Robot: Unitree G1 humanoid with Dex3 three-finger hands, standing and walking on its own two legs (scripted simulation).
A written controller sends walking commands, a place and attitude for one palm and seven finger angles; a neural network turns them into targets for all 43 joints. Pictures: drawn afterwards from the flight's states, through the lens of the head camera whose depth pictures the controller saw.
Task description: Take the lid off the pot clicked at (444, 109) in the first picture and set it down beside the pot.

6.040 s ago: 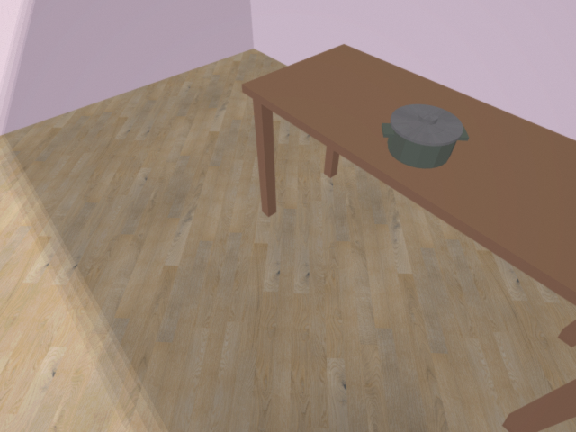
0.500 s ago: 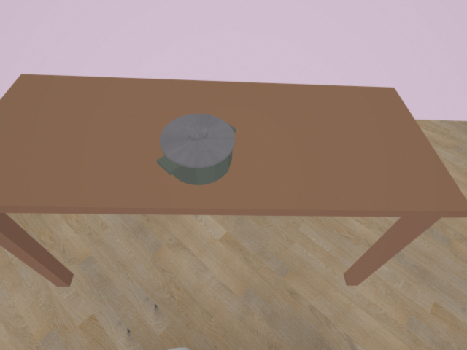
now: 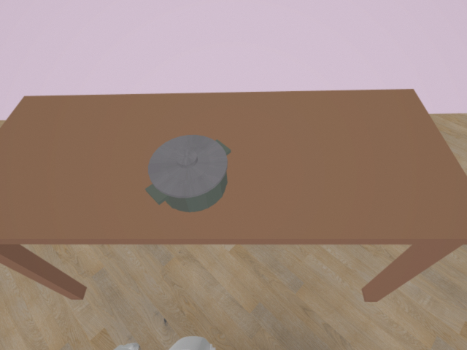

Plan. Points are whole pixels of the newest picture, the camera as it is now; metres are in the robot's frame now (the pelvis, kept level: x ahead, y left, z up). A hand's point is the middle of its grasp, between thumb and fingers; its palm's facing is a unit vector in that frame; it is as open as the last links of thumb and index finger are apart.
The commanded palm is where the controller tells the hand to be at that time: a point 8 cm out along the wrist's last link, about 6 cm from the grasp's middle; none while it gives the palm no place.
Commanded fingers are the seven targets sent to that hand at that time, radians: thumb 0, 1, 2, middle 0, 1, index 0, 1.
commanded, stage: come to a stop and stand still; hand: left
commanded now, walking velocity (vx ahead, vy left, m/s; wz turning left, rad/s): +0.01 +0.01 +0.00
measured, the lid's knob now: (186, 158) +0.50 +0.14 -0.01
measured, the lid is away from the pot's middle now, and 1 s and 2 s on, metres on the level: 0.00 0.00 0.00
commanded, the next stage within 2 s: look again from close up in 0.70 s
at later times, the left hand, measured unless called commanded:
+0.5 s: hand out of the picture -0.06 +0.23 -0.17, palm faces +0.02 -0.97 -0.23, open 7.4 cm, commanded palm none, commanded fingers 0.00 0.90 0.90 -0.20 -0.30 -0.20 -0.30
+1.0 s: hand out of the picture -0.03 +0.22 -0.18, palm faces -0.02 -0.98 -0.20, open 7.4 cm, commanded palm none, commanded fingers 0.00 0.90 0.90 -0.20 -0.30 -0.20 -0.30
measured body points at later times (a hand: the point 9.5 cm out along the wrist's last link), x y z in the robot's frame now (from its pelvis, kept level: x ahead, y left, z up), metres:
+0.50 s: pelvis -0.04 +0.06 +0.00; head -0.03 +0.04 +0.45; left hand -0.06 +0.29 -0.15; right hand -0.01 -0.17 -0.16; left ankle -0.01 +0.15 -0.74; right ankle -0.07 -0.04 -0.74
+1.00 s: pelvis -0.03 +0.06 -0.01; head -0.02 +0.06 +0.44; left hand -0.03 +0.28 -0.16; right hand -0.07 -0.14 -0.17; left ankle -0.01 +0.15 -0.74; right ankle -0.07 -0.04 -0.74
